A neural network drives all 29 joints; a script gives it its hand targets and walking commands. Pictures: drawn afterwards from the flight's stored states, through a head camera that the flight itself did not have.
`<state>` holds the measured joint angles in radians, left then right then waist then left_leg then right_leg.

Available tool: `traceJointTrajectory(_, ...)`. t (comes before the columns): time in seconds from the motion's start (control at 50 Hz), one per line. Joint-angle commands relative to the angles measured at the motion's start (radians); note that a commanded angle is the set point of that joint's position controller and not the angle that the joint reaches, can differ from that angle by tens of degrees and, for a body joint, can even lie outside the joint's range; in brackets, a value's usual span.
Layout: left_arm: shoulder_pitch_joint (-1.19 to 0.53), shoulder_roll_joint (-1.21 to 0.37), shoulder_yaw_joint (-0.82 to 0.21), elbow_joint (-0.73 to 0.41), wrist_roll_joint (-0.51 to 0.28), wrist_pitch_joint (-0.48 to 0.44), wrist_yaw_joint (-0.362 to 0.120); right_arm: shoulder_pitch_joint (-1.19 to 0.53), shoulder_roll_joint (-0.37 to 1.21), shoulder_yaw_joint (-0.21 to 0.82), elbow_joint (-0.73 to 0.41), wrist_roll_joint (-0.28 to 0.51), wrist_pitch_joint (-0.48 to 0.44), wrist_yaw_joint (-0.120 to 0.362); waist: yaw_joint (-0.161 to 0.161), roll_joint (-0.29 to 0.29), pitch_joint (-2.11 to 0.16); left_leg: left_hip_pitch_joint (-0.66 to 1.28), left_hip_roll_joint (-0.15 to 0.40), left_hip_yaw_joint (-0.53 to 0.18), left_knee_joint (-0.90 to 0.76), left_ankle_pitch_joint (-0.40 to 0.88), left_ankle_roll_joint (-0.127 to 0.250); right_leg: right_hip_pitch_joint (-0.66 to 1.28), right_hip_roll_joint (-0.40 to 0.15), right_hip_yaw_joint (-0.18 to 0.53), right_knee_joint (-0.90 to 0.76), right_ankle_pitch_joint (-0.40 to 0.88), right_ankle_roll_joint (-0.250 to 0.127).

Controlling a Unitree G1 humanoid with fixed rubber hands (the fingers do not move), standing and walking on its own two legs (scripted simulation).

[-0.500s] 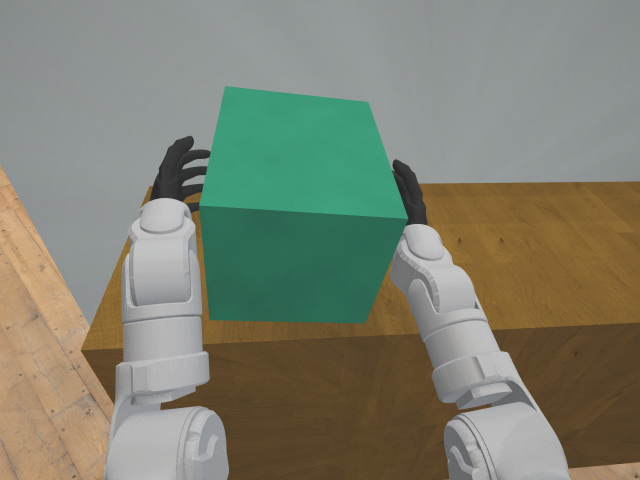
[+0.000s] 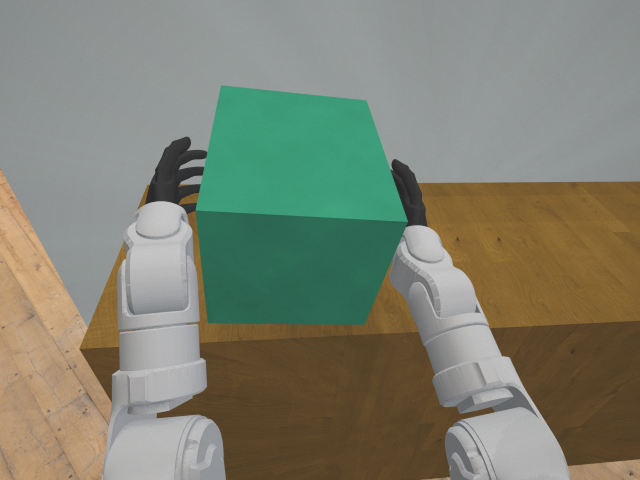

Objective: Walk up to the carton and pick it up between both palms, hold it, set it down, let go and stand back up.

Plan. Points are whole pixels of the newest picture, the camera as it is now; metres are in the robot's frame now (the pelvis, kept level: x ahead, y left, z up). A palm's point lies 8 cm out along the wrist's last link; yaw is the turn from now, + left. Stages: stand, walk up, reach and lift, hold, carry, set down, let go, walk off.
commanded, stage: hold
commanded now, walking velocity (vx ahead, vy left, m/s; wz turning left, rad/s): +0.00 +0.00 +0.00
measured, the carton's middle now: (292, 204) +0.39 -0.01 +0.19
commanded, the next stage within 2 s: none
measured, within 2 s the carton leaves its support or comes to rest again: neither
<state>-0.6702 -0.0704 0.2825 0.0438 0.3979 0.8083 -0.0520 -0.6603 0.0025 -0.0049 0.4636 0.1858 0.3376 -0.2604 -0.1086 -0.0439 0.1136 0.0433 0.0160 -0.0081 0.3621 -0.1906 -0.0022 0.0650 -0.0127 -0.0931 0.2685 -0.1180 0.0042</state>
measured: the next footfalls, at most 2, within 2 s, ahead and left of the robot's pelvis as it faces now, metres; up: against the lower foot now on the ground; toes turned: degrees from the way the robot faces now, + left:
none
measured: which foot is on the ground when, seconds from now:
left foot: down 0.00-1.00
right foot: down 0.00-1.00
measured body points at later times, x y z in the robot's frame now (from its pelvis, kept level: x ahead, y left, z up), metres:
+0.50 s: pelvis -0.01 -0.01 +0.00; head -0.05 +0.01 +0.45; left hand +0.38 +0.13 +0.22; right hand +0.38 -0.14 +0.19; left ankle +0.02 +0.11 -0.75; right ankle +0.04 -0.12 -0.75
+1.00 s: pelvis +0.01 +0.00 +0.00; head -0.03 +0.02 +0.45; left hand +0.39 +0.13 +0.22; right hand +0.38 -0.14 +0.18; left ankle +0.02 +0.12 -0.75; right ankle +0.04 -0.12 -0.75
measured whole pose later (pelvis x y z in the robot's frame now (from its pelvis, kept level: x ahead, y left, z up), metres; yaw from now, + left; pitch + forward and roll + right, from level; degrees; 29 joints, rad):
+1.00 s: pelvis +0.01 +0.00 +0.00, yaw +0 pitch -11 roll -1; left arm -0.67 -0.08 0.29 0.04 0.39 0.81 -0.05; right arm -0.66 -0.01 0.00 0.46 0.20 0.33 -0.27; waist -0.10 -0.04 0.11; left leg 0.03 0.02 -0.01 0.36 -0.20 0.00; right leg 0.05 -0.01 -0.09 0.27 -0.13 0.00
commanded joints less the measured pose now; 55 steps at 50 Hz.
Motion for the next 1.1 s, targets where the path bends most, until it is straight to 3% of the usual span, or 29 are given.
traceJointTrajectory(0.0, -0.664, -0.548, -0.499, -0.078, -0.189, -0.086, -0.123, -0.914, 0.565, 0.37, -0.391, 0.045, -0.109, 0.13, 0.004, 0.094, -0.474, 0.002, -0.051, 0.043, -0.049, 0.28, -0.044, 0.154, 0.076, -0.02, 0.011, 0.088, 0.028)
traceJointTrajectory(0.04, -0.661, -0.528, -0.476, -0.045, -0.194, -0.083, -0.12, -0.903, 0.568, 0.361, -0.378, 0.052, -0.103, 0.127, -0.003, 0.054, -0.476, 0.009, -0.052, 0.056, -0.057, 0.273, -0.036, 0.164, 0.071, -0.016, -0.003, 0.102, 0.036)
traceJointTrajectory(0.06, -0.65, -0.537, -0.463, -0.019, -0.19, -0.087, -0.114, -0.959, 0.563, 0.379, -0.403, 0.054, -0.111, 0.135, 0.019, 0.051, -0.479, -0.022, -0.058, 0.056, -0.061, 0.232, -0.02, 0.158, 0.074, -0.008, -0.011, 0.089, 0.039)
traceJointTrajectory(0.08, -0.667, -0.54, -0.46, 0.005, -0.179, -0.078, -0.112, -0.973, 0.533, 0.339, -0.356, 0.035, -0.11, 0.144, -0.004, 0.081, -0.452, -0.028, -0.047, 0.038, -0.07, 0.188, -0.027, 0.118, 0.071, -0.018, -0.012, 0.031, 0.027)
traceJointTrajectory(0.1, -0.635, -0.515, -0.393, 0.073, -0.136, -0.07, -0.113, -0.965, 0.529, 0.328, -0.306, 0.025, -0.098, 0.144, 0.033, 0.055, -0.379, -0.057, -0.052, 0.058, -0.096, 0.137, -0.012, 0.134, 0.069, -0.017, -0.018, 0.003, 0.026)
traceJointTrajectory(0.14, -0.656, -0.524, -0.404, 0.027, -0.14, -0.079, -0.122, -0.925, 0.553, 0.318, -0.278, 0.021, -0.105, 0.147, 0.022, 0.036, -0.411, -0.073, -0.053, 0.058, -0.103, 0.124, -0.002, 0.171, 0.066, -0.021, -0.004, 0.02, 0.028)
traceJointTrajectory(0.16, -0.642, -0.498, -0.35, 0.095, -0.121, -0.073, -0.131, -0.973, 0.544, 0.317, -0.293, 0.02, -0.104, 0.145, 0.05, 0.007, -0.404, -0.077, -0.059, 0.06, -0.107, 0.097, 0.013, 0.162, 0.059, -0.02, -0.023, -0.001, 0.036)
traceJointTrajectory(0.18, -0.667, -0.513, -0.379, 0.073, -0.136, -0.079, -0.135, -0.943, 0.559, 0.308, -0.305, 0.013, -0.107, 0.137, 0.018, 0.039, -0.416, -0.086, -0.056, 0.064, -0.107, 0.077, 0.013, 0.169, 0.054, -0.018, -0.01, 0.004, 0.036)
traceJointTrajectory(0.22, -0.695, -0.526, -0.383, 0.093, -0.143, -0.096, -0.127, -0.998, 0.561, 0.3, -0.286, 0.018, -0.12, 0.142, 0.028, 0.073, -0.45, -0.069, -0.063, 0.061, -0.098, 0.108, 0.005, 0.141, 0.058, -0.02, -0.009, 0.004, 0.034)
traceJointTrajectory(0.26, -0.732, -0.557, -0.436, -0.013, -0.191, -0.12, -0.11, -0.98, 0.604, 0.336, -0.322, 0.038, -0.134, 0.143, 0.019, 0.058, -0.573, 0.0, -0.061, 0.052, -0.065, 0.214, -0.003, 0.166, 0.066, -0.023, 0.01, 0.098, 0.042)
traceJointTrajectory(0.3, -0.691, -0.514, -0.393, 0.11, -0.162, -0.097, -0.121, -1.0, 0.556, 0.302, -0.277, 0.02, -0.113, 0.13, 0.022, 0.045, -0.476, -0.033, -0.068, 0.056, -0.074, 0.115, 0.011, 0.121, 0.052, -0.014, -0.021, 0.035, 0.045)
traceJointTrajectory(0.34, -0.655, -0.512, -0.393, 0.117, -0.137, -0.088, -0.132, -0.92, 0.55, 0.277, -0.225, 0.002, -0.108, 0.129, -0.006, 0.059, -0.401, -0.051, -0.057, 0.056, -0.096, 0.109, -0.004, 0.139, 0.058, -0.015, -0.015, 0.028, 0.035)
traceJointTrajectory(0.36, -0.658, -0.53, -0.409, 0.067, -0.143, -0.09, -0.129, -0.972, 0.562, 0.322, -0.31, 0.037, -0.122, 0.129, 0.026, 0.081, -0.48, -0.033, -0.059, 0.053, -0.077, 0.171, -0.003, 0.182, 0.066, -0.015, -0.001, 0.068, 0.03)
traceJointTrajectory(0.38, -0.659, -0.529, -0.417, 0.042, -0.175, -0.097, -0.131, -0.948, 0.558, 0.311, -0.311, 0.036, -0.117, 0.122, 0.001, 0.044, -0.491, -0.047, -0.061, 0.054, -0.074, 0.167, 0.001, 0.195, 0.057, -0.015, -0.007, 0.093, 0.041)
traceJointTrajectory(0.46, -0.687, -0.529, -0.437, 0.017, -0.181, -0.113, -0.131, -0.942, 0.603, 0.346, -0.354, 0.04, -0.12, 0.105, -0.005, 0.051, -0.512, -0.037, -0.076, 0.053, -0.045, 0.218, 0.003, 0.207, 0.051, -0.009, 0.006, 0.17, 0.054)
traceJointTrajectory(0.5, -0.679, -0.519, -0.441, 0.046, -0.177, -0.1, -0.127, -0.926, 0.573, 0.313, -0.3, 0.035, -0.106, 0.107, -0.02, 0.083, -0.487, -0.045, -0.069, 0.049, -0.055, 0.154, -0.006, 0.162, 0.046, -0.009, -0.006, 0.095, 0.05)
traceJointTrajectory(0.52, -0.668, -0.515, -0.424, 0.049, -0.155, -0.094, -0.129, -0.953, 0.571, 0.334, -0.311, 0.037, -0.103, 0.11, 0.01, 0.058, -0.449, -0.053, -0.063, 0.057, -0.068, 0.157, -0.001, 0.166, 0.051, -0.017, 0.003, 0.08, 0.056)
traceJointTrajectory(0.54, -0.679, -0.536, -0.461, 0.017, -0.182, -0.097, -0.125, -0.939, 0.564, 0.329, -0.317, 0.033, -0.104, 0.113, -0.007, 0.082, -0.474, -0.039, -0.06, 0.038, -0.062, 0.193, -0.014, 0.161, 0.058, -0.01, -0.002, 0.107, 0.043)
traceJointTrajectory(0.64, -0.594, -0.519, -0.409, 0.043, -0.139, -0.067, -0.144, -0.894, 0.531, 0.33, -0.288, 0.052, -0.082, 0.101, 0.001, 0.068, -0.403, -0.008, -0.06, 0.043, -0.055, 0.264, -0.015, 0.17, 0.061, -0.013, -0.004, 0.131, 0.046)
traceJointTrajectory(0.66, -0.653, -0.511, -0.45, -0.009, -0.183, -0.083, -0.151, -0.918, 0.579, 0.375, -0.375, 0.063, -0.092, 0.096, -0.008, 0.042, -0.48, -0.013, -0.068, 0.054, -0.044, 0.265, -0.014, 0.209, 0.061, -0.008, 0.007, 0.177, 0.054)
traceJointTrajectory(0.68, -0.71, -0.515, -0.458, -0.01, -0.188, -0.095, -0.139, -0.954, 0.575, 0.342, -0.337, 0.058, -0.095, 0.105, -0.004, 0.083, -0.465, -0.042, -0.065, 0.05, -0.056, 0.205, -0.018, 0.175, 0.057, 0.0, 0.003, 0.12, 0.052)
traceJointTrajectory(0.78, -0.643, -0.551, -0.477, -0.058, -0.192, -0.077, -0.126, -0.927, 0.552, 0.388, -0.39, 0.078, -0.104, 0.111, -0.007, 0.085, -0.503, 0.042, -0.046, 0.035, -0.029, 0.385, -0.041, 0.159, 0.081, -0.025, 0.01, 0.168, 0.037)
traceJointTrajectory(0.82, -0.662, -0.555, -0.482, -0.042, -0.197, -0.081, -0.118, -0.939, 0.551, 0.359, -0.372, 0.061, -0.1, 0.117, -0.016, 0.101, -0.47, 0.019, -0.052, 0.027, -0.034, 0.313, -0.035, 0.118, 0.069, -0.018, -0.001, 0.122, 0.039)
traceJointTrajectory(0.86, -0.605, -0.519, -0.478, -0.073, -0.196, -0.076, -0.122, -0.879, 0.561, 0.406, -0.413, 0.081, -0.091, 0.108, 0.003, 0.051, -0.53, 0.047, -0.057, 0.039, -0.019, 0.366, -0.029, 0.183, 0.07, -0.006, 0.01, 0.225, 0.051)
traceJointTrajectory(0.92, -0.624, -0.569, -0.511, -0.108, -0.186, -0.069, -0.108, -0.863, 0.53, 0.386, -0.39, 0.087, -0.092, 0.116, -0.007, 0.105, -0.491, 0.069, -0.04, 0.025, -0.019, 0.411, -0.058, 0.127, 0.091, -0.019, 0.005, 0.154, 0.032)
traceJointTrajectory(0.98, -0.624, -0.535, -0.472, -0.027, -0.19, -0.064, -0.117, -0.923, 0.531, 0.365, -0.394, 0.067, -0.089, 0.117, -0.001, 0.058, -0.452, 0.009, -0.052, 0.032, -0.043, 0.29, -0.035, 0.125, 0.075, -0.013, -0.013, 0.101, 0.039)
traceJointTrajectory(1.0, -0.613, -0.554, -0.491, -0.07, -0.202, -0.069, -0.118, -0.903, 0.554, 0.389, -0.417, 0.077, -0.097, 0.118, -0.008, 0.049, -0.49, 0.033, -0.047, 0.039, -0.031, 0.334, -0.03, 0.142, 0.077, -0.022, -0.001, 0.157, 0.043)
traceJointTrajectory(1.04, -0.633, -0.565, -0.508, -0.094, -0.193, -0.065, -0.111, -0.899, 0.545, 0.37, -0.407, 0.075, -0.093, 0.113, -0.012, 0.098, -0.488, 0.023, -0.047, 0.037, -0.03, 0.328, -0.038, 0.132, 0.074, -0.019, 0.011, 0.158, 0.043)
traceJointTrajectory(1.08, -0.621, -0.536, -0.483, -0.078, -0.18, -0.071, -0.119, -0.873, 0.561, 0.378, -0.368, 0.066, -0.073, 0.109, -0.006, 0.077, -0.459, 0.003, -0.064, 0.046, -0.041, 0.266, -0.027, 0.157, 0.068, -0.003, -0.004, 0.153, 0.046)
